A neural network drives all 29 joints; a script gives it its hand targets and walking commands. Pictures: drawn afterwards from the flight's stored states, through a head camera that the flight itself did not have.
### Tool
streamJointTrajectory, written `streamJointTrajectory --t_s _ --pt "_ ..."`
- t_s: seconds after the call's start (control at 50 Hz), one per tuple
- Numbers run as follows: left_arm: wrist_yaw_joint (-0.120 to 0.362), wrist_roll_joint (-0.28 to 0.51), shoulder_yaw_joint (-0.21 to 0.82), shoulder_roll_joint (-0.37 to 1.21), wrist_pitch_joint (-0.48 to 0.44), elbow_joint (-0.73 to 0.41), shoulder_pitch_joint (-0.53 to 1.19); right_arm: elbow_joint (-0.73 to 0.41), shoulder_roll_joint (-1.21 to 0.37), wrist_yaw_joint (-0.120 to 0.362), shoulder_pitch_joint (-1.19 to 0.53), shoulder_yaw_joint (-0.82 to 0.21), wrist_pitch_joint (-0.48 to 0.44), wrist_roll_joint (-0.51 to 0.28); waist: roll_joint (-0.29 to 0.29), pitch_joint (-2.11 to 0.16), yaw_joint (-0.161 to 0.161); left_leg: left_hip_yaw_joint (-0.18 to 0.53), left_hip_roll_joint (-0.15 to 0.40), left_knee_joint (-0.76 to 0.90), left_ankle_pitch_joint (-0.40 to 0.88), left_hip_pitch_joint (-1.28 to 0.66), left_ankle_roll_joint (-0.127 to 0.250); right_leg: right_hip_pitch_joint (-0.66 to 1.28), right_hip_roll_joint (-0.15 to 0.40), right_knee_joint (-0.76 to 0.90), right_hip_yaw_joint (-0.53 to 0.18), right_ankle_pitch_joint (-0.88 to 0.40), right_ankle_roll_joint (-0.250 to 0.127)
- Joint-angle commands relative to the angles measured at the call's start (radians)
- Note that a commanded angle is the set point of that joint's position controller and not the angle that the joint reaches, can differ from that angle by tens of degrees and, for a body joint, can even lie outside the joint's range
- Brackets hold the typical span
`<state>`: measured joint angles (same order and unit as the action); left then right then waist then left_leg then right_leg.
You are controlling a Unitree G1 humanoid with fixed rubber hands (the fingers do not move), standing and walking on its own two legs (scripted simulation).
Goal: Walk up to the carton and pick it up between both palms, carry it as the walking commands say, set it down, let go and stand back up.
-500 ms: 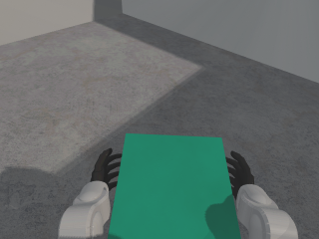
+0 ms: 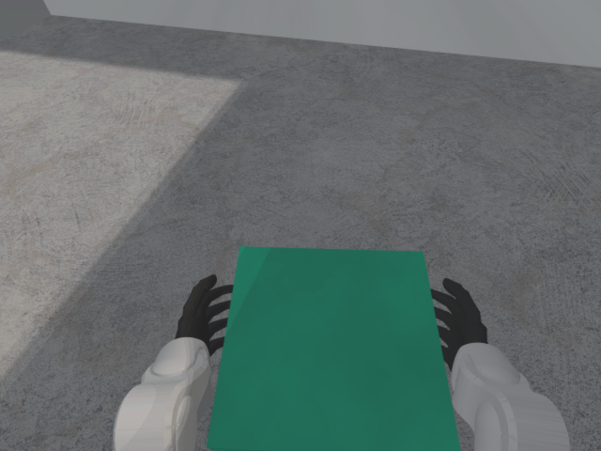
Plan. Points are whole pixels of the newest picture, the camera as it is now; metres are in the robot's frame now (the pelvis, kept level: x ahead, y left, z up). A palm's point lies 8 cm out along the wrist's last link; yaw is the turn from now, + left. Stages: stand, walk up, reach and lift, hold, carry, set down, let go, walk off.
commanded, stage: carry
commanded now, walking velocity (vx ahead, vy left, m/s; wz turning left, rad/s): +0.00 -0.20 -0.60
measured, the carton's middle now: (326, 369) +0.24 -0.01 +0.01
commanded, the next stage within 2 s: none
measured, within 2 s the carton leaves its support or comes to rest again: neither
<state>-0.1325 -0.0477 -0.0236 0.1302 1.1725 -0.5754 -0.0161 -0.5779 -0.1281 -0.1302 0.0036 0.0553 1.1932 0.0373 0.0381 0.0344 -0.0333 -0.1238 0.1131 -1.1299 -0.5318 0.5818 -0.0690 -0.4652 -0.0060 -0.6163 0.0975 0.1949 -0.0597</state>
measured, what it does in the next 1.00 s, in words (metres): steps to the right, turning right: left foot, then right foot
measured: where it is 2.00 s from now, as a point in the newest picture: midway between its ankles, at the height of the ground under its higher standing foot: outside the picture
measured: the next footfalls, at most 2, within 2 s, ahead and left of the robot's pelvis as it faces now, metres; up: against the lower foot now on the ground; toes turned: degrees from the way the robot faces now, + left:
left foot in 0.14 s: +0.05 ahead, +0.04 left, +0.00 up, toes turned +7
right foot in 0.52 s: -0.04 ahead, -0.34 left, +0.00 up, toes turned -28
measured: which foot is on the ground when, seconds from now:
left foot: up 0.00-0.12, down 0.14-0.52, up 0.54-0.90, down 0.92-1.00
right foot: down 0.00-0.14, up 0.16-0.50, down 0.52-0.96, up 0.98-1.00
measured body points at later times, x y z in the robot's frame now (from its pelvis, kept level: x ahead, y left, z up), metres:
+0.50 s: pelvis -0.06 -0.14 +0.01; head -0.05 -0.14 +0.46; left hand +0.23 -0.08 +0.11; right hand +0.13 -0.37 +0.11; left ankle +0.01 +0.04 -0.72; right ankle -0.07 -0.31 -0.70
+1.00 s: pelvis -0.15 -0.25 +0.02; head -0.15 -0.22 +0.47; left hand +0.13 -0.21 +0.10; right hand +0.00 -0.49 +0.12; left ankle -0.13 -0.16 -0.72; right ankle -0.10 -0.33 -0.71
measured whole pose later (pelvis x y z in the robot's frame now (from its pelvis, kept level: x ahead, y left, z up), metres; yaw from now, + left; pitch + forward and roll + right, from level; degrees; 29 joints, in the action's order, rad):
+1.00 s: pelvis -0.15 -0.25 +0.02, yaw -27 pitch +3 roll +0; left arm -0.13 -0.08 -0.01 0.13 1.23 -0.60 -0.06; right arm -0.55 -0.13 -0.11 0.03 0.04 1.21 0.04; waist -0.06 -0.10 0.01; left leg -0.18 0.04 -0.45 -0.25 0.24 0.03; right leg -0.41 -0.10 -0.46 0.10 0.19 0.01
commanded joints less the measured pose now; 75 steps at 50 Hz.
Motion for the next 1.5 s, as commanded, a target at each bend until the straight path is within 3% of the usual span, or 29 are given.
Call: streamJointTrajectory --t_s 0.0,0.06,0.1,0.12,0.14,0.16,0.18,0.22,0.26,0.34,0.46,0.5,0.52,0.54,0.56,0.62,0.8,0.88,0.92,0.94,0.96,0.98,1.02,1.06,1.1,1.14,1.2,1.28,1.48 --pt "0.134 0.255 0.622 0.803 -0.019 -0.114 0.314 -0.116 -0.802 0.133 -0.368 -0.694 -0.034 -0.293 -0.186 -0.360 0.042 0.044 -0.024 0.131 0.025 -0.058 0.038 0.252 0.256 0.239 -0.296 -0.191 -0.195" --pt "0.130 0.256 0.646 0.759 -0.005 -0.126 0.313 -0.075 -0.749 0.129 -0.301 -0.644 -0.027 -0.252 -0.163 -0.352 0.049 0.029 -0.064 0.327 0.056 -0.175 0.063 0.194 0.255 0.289 -0.357 -0.115 -0.192" --pt "0.122 0.259 0.658 0.736 0.007 -0.123 0.321 -0.046 -0.723 0.128 -0.265 -0.605 -0.021 -0.230 -0.117 -0.346 0.040 0.009 -0.037 0.593 0.182 -0.431 0.083 0.019 0.197 0.289 -0.302 0.035 -0.121" --pt "0.118 0.258 0.663 0.727 0.014 -0.123 0.336 -0.030 -0.714 0.127 -0.249 -0.583 -0.018 -0.220 -0.057 -0.340 0.025 0.048 0.045 0.792 0.192 -0.633 0.103 -0.140 0.116 0.245 -0.218 0.101 -0.034" --pt "0.120 0.259 0.671 0.733 0.024 -0.143 0.341 -0.019 -0.711 0.125 -0.245 -0.572 -0.018 -0.213 0.243 -0.313 0.008 0.352 0.385 0.936 0.060 -0.668 0.205 -0.279 -0.004 -0.054 -0.058 0.216 0.066" --pt "0.125 0.280 0.706 0.744 0.029 -0.182 0.393 -0.019 -0.730 0.124 -0.244 -0.572 -0.021 -0.221 0.325 -0.185 0.023 0.466 0.584 0.988 0.202 -0.446 0.299 -0.296 0.028 -0.371 -0.027 0.331 0.071" --pt "0.128 0.297 0.711 0.749 0.029 -0.177 0.427 -0.047 -0.745 0.121 -0.273 -0.583 -0.025 -0.229 0.141 -0.148 0.035 0.387 0.516 0.987 0.227 -0.354 0.281 -0.243 0.080 -0.500 -0.090 0.285 0.064" --pt "0.129 0.300 0.706 0.772 0.035 -0.143 0.417 -0.079 -0.743 0.115 -0.325 -0.578 -0.023 -0.222 0.024 -0.164 0.047 0.136 0.370 0.910 0.313 -0.359 0.184 -0.222 0.101 -0.614 -0.109 0.168 0.058" --pt "0.123 0.293 0.690 0.750 0.044 -0.121 0.372 -0.084 -0.725 0.105 -0.311 -0.577 -0.014 -0.227 0.069 -0.182 0.039 -0.012 0.271 0.832 0.501 -0.452 0.136 -0.228 0.088 -0.538 -0.059 0.132 0.071" --pt "0.099 0.268 0.672 0.713 0.063 -0.119 0.352 -0.100 -0.679 0.098 -0.307 -0.587 0.012 -0.236 0.176 -0.211 0.031 -0.046 0.316 0.755 0.756 -0.506 0.170 -0.184 0.089 -0.347 0.027 0.173 0.074" --pt "0.095 0.258 0.653 0.694 0.085 -0.117 0.353 -0.097 -0.669 0.098 -0.317 -0.593 0.034 -0.239 0.275 -0.287 0.025 -0.155 0.336 0.632 0.719 -0.445 0.071 0.057 0.027 0.027 0.099 0.103 0.058" --pt "0.099 0.249 0.625 0.694 0.081 -0.076 0.309 -0.098 -0.672 0.101 -0.319 -0.608 0.039 -0.238 0.066 -0.330 0.053 -0.194 0.230 0.378 0.365 -0.282 0.016 0.295 0.022 0.248 0.048 -0.066 0.046" --pt "0.102 0.243 0.592 0.665 0.078 -0.058 0.297 -0.088 -0.666 0.103 -0.315 -0.624 0.047 -0.225 -0.171 -0.304 0.040 -0.186 0.144 0.205 -0.104 -0.067 -0.009 0.387 0.214 0.295 -0.197 -0.257 0.009" --pt "0.106 0.259 0.607 0.671 0.071 -0.076 0.305 -0.126 -0.678 0.106 -0.339 -0.676 0.044 -0.248 -0.428 -0.319 0.045 -0.103 0.035 0.069 -0.261 0.087 -0.030 0.365 0.379 0.295 -0.464 -0.478 -0.133" --pt "0.117 0.283 0.609 0.711 0.063 -0.105 0.343 -0.112 -0.740 0.109 -0.390 -0.692 0.038 -0.271 -0.373 -0.324 0.034 -0.007 0.051 -0.045 -0.197 0.092 -0.027 0.399 0.308 0.197 -0.321 -0.622 -0.146" --pt "0.144 0.266 0.595 0.807 0.024 -0.080 0.323 -0.137 -0.840 0.123 -0.464 -0.724 0.006 -0.312 -0.283 -0.351 0.039 0.044 0.035 -0.077 0.012 0.008 0.005 0.296 0.219 0.215 -0.191 -0.236 -0.119" --pt "0.139 0.259 0.642 0.746 0.019 -0.117 0.296 -0.072 -0.751 0.126 -0.326 -0.664 0.001 -0.258 -0.133 -0.345 0.058 0.043 -0.063 0.314 0.013 -0.132 0.057 0.287 0.298 0.387 -0.436 -0.051 -0.113" --pt "0.127 0.263 0.657 0.723 0.033 -0.129 0.321 -0.045 -0.720 0.126 -0.286 -0.612 0.011 -0.235 -0.142 -0.336 0.051 -0.027 -0.068 0.649 0.087 -0.402 0.070 0.182 0.222 0.471 -0.350 0.009 0.024" --pt "0.118 0.251 0.654 0.705 0.042 -0.123 0.337 -0.026 -0.706 0.123 -0.277 -0.579 0.012 -0.230 -0.077 -0.333 0.040 -0.015 0.011 0.843 0.158 -0.644 0.075 0.065 0.122 0.460 -0.239 0.000 0.134" --pt "0.122 0.259 0.669 0.712 0.048 -0.143 0.352 -0.010 -0.710 0.122 -0.253 -0.565 0.010 -0.222 0.093 -0.284 0.018 0.159 0.172 0.915 0.029 -0.634 0.128 -0.027 0.030 0.349 -0.110 -0.014 0.232" --pt "0.121 0.264 0.678 0.715 0.053 -0.144 0.367 -0.038 -0.720 0.122 -0.292 -0.569 0.006 -0.231 0.274 -0.203 0.018 0.344 0.339 0.964 0.028 -0.463 0.193 -0.042 0.007 0.033 -0.088 0.133 0.143" --pt "0.121 0.264 0.672 0.727 0.052 -0.141 0.376 -0.082 -0.726 0.121 -0.330 -0.603 0.006 -0.243 0.205 -0.155 0.024 0.334 0.408 1.002 0.107 -0.361 0.228 -0.075 0.012 -0.129 -0.059 0.211 0.096" --pt "0.119 0.260 0.652 0.724 0.060 -0.108 0.380 -0.091 -0.704 0.116 -0.358 -0.603 0.020 -0.240 0.052 -0.142 0.039 0.175 0.300 0.929 0.282 -0.320 0.186 -0.048 0.044 -0.223 -0.093 0.161 0.052" --pt "0.111 0.257 0.640 0.702 0.070 -0.080 0.342 -0.078 -0.676 0.105 -0.335 -0.583 0.032 -0.228 0.086 -0.173 0.040 0.031 0.183 0.814 0.535 -0.386 0.130 0.001 0.040 -0.101 -0.046 0.143 0.045" --pt "0.106 0.259 0.633 0.695 0.072 -0.081 0.342 -0.073 -0.661 0.101 -0.320 -0.570 0.033 -0.218 0.113 -0.214 0.038 0.007 0.167 0.727 0.685 -0.408 0.126 0.090 0.015 0.024 0.037 0.101 0.053" --pt "0.104 0.256 0.619 0.689 0.073 -0.065 0.339 -0.059 -0.643 0.100 -0.316 -0.558 0.036 -0.208 0.091 -0.240 0.044 -0.002 0.160 0.672 0.636 -0.357 0.094 0.233 0.024 0.200 0.058 -0.019 0.061" --pt "0.106 0.250 0.610 0.679 0.065 -0.040 0.339 -0.047 -0.640 0.101 -0.318 -0.569 0.040 -0.203 -0.138 -0.290 0.030 -0.011 0.061 0.581 0.221 -0.180 0.016 0.377 0.277 0.187 -0.212 -0.421 0.006" --pt "0.116 0.250 0.613 0.743 0.044 -0.082 0.378 -0.090 -0.743 0.120 -0.421 -0.647 0.033 -0.268 -0.134 -0.278 0.031 -0.020 0.043 0.635 0.180 -0.297 -0.004 0.229 0.229 0.267 -0.190 -0.126 0.000" --pt "0.126 0.234 0.583 0.712 0.042 -0.053 0.329 -0.049 -0.730 0.115 -0.375 -0.642 0.035 -0.249 -0.138 -0.264 0.031 -0.007 0.024 0.666 0.172 -0.330 0.010 0.193 0.213 0.336 -0.196 0.080 0.024"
